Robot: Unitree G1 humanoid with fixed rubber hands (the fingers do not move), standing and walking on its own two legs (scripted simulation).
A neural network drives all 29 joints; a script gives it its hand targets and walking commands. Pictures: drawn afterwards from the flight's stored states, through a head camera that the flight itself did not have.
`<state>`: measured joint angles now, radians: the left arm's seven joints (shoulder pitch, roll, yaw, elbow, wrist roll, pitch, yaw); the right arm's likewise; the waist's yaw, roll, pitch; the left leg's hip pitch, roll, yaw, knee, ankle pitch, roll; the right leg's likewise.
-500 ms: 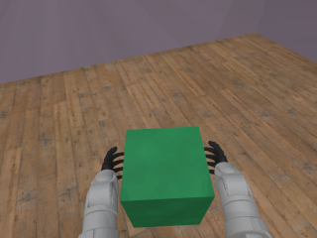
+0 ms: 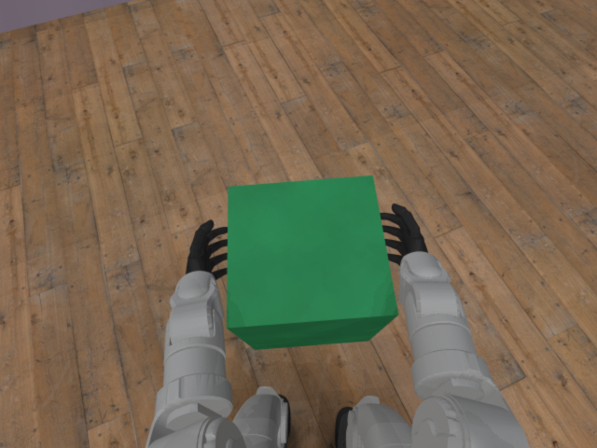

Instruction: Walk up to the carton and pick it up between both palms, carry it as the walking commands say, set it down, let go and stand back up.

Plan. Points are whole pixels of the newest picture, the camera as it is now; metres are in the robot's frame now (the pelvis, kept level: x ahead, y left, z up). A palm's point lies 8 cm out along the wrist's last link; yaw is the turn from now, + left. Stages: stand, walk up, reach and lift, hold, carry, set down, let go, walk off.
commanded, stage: set down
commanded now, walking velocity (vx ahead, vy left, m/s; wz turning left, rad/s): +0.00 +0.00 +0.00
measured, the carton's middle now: (306, 273) +0.37 +0.04 -0.11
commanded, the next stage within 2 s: none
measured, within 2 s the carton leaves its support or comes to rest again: neither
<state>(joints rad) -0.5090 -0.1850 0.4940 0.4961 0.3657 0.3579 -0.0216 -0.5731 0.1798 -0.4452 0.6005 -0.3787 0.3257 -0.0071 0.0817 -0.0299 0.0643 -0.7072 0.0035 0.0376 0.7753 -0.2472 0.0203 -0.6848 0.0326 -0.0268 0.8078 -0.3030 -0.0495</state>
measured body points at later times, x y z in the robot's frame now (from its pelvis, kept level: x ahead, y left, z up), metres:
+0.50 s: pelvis +0.00 +0.01 -0.06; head +0.19 +0.02 +0.34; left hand +0.38 +0.20 -0.13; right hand +0.42 -0.09 -0.13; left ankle +0.08 +0.11 -0.70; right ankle +0.06 -0.09 -0.70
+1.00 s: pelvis -0.02 +0.01 -0.15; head +0.20 +0.03 +0.25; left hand +0.40 +0.21 -0.22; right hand +0.45 -0.09 -0.21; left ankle +0.08 +0.11 -0.70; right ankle +0.06 -0.09 -0.70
